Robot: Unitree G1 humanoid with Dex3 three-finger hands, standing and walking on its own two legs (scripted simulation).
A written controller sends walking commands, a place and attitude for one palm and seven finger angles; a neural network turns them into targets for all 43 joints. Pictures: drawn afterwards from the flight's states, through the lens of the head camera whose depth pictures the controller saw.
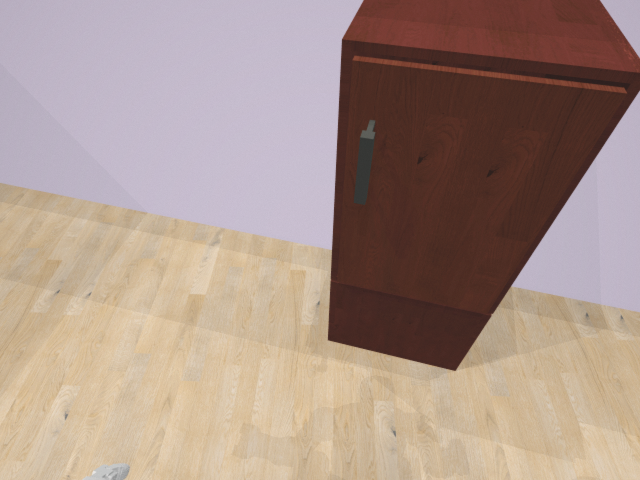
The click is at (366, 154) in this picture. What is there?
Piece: cupboard door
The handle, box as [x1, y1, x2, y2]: [354, 120, 374, 204]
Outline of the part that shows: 374,120 369,121 367,129 362,130 360,136 354,202 364,204 367,192 374,139 374,132 372,131 374,126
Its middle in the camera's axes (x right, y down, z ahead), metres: +0.08 -0.14 +0.70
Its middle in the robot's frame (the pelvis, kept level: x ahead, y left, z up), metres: +0.63 -0.05 +0.04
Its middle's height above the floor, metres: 0.82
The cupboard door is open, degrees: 0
